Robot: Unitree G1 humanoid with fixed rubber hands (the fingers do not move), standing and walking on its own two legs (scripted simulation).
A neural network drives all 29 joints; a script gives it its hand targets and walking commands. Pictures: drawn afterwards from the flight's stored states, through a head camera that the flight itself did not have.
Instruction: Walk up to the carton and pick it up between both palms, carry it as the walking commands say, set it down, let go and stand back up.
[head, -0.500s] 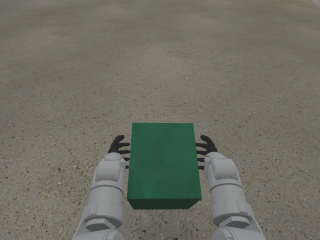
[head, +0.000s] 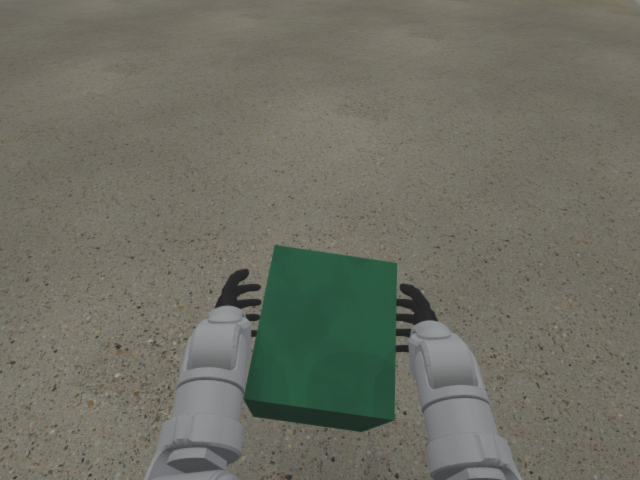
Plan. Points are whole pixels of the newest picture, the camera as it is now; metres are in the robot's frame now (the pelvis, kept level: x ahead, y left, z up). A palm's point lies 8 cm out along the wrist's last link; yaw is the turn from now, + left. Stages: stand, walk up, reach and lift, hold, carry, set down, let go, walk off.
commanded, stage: carry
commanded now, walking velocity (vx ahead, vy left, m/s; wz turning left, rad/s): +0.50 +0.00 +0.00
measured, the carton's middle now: (321, 344) +0.33 +0.00 -0.03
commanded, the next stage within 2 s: none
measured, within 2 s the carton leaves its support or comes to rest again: neither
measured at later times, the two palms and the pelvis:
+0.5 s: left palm (242, 253) +0.40 +0.12 +0.09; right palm (414, 274) +0.38 -0.13 +0.07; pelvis +0.09 +0.00 +0.00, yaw -2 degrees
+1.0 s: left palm (267, 153) +0.73 +0.11 +0.07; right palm (385, 164) +0.70 -0.13 +0.06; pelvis +0.42 +0.01 -0.04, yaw -3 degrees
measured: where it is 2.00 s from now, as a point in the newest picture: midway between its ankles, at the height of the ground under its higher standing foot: (326, 293)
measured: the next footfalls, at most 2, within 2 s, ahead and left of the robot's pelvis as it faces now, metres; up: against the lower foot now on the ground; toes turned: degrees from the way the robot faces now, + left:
right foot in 0.54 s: +0.18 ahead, -0.09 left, +0.00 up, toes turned -9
left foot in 0.98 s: +0.55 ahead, +0.11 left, +0.00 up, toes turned +8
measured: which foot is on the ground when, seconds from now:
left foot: down 0.00-0.56, up 0.58-0.96, down 0.98-1.00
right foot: down 0.00-0.32, up 0.34-0.52, down 0.54-1.00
